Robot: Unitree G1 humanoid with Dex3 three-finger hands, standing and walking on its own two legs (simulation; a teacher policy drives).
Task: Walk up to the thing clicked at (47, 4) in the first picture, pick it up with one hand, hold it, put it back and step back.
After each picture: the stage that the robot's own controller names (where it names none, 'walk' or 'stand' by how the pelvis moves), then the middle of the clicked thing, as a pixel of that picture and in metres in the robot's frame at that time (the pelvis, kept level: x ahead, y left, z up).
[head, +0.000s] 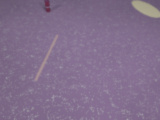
stand; (47, 3) +2.21 +0.57 -0.65
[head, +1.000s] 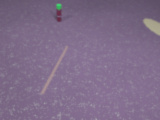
walk; (59, 13) +2.12 +0.28 -0.64
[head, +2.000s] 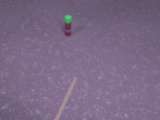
walk; (68, 26) +1.49 +0.16 -0.65
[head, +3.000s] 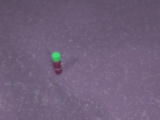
walk; (57, 64) +0.95 +0.23 -0.64
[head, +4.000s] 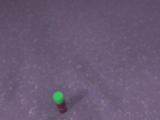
walk; (60, 103) +0.56 +0.24 -0.64
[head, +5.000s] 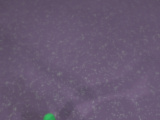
stand; out of the picture +0.35 +0.20 -0.62
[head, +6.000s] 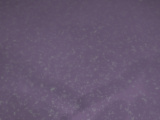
stand; out of the picture +0.32 +0.24 -0.65
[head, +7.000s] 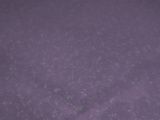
stand; out of the picture +0.32 +0.22 -0.66
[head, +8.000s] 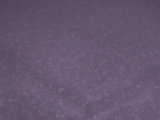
stand; out of the picture +0.34 +0.20 -0.66
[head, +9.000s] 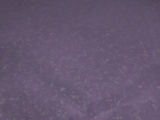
stand; out of the picture +0.33 +0.20 -0.66
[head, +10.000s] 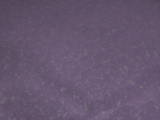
go down; out of the picture +0.33 +0.20 -0.66
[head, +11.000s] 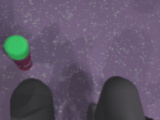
go down; (21, 56) +0.44 +0.22 -0.24
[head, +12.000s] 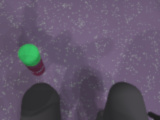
approach; (34, 62) +0.43 +0.21 -0.25
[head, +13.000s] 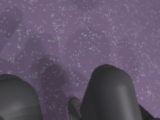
close in; out of the picture +0.41 +0.26 -0.16
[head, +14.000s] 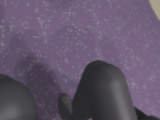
close; out of the picture +0.42 +0.26 -0.16
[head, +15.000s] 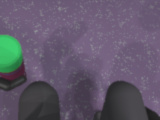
lift; (11, 67) +0.35 +0.24 -0.03
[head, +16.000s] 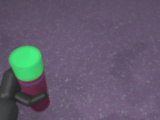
hold; (34, 84) +0.31 +0.16 +0.08
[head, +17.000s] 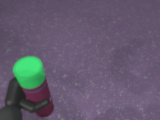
hold; (37, 91) +0.31 +0.16 +0.03
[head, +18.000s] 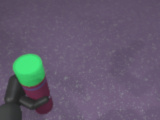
hold; (37, 89) +0.31 +0.16 +0.04
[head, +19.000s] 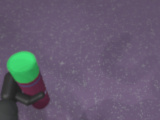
crouch; (33, 85) +0.33 +0.17 +0.00
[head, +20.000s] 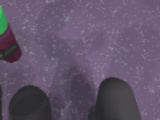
lower; (1, 38) +0.47 +0.21 -0.05
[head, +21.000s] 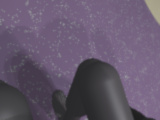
lower; out of the picture +0.44 +0.28 -0.16
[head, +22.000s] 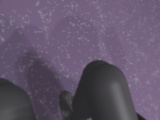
lower; out of the picture +0.42 +0.27 -0.16
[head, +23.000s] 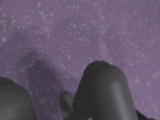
lower; out of the picture +0.42 +0.27 -0.16
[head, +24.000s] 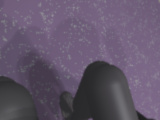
lower; out of the picture +0.42 +0.27 -0.16
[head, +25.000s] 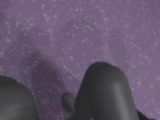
draw back; out of the picture +0.41 +0.27 -0.16
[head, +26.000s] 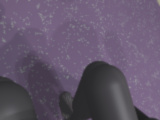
rise; out of the picture +0.41 +0.27 -0.16
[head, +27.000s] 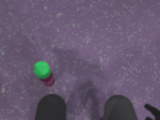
walk; (45, 75) +0.43 +0.20 -0.37
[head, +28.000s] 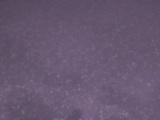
stand; out of the picture +0.37 +0.18 -0.59
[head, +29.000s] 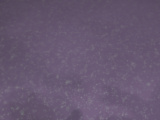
stand; out of the picture +0.37 +0.19 -0.60
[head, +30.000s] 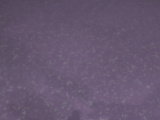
stand; out of the picture +0.38 +0.19 -0.62
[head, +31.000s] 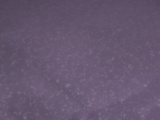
stand; out of the picture +0.37 +0.20 -0.65
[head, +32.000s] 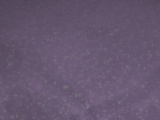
stand; out of the picture +0.34 +0.21 -0.66
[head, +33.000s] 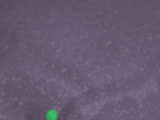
walk; out of the picture +0.37 +0.21 -0.64
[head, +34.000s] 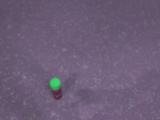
walk; (56, 89) +0.57 +0.18 -0.63
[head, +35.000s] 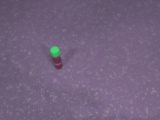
walk; (57, 58) +0.87 +0.27 -0.62
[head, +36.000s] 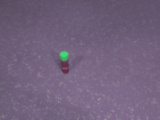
stand; (64, 63) +0.96 +0.19 -0.65
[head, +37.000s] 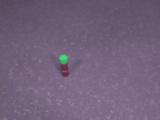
stand; (64, 66) +0.99 +0.20 -0.66
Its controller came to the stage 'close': yes
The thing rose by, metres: 0.69
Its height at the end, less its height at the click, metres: +0.00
